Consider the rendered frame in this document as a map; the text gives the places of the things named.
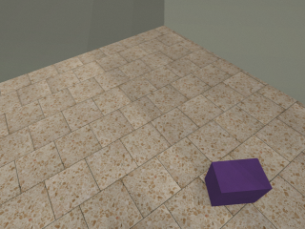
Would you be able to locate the carton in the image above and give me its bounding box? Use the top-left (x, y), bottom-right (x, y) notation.
top-left (204, 158), bottom-right (273, 207)

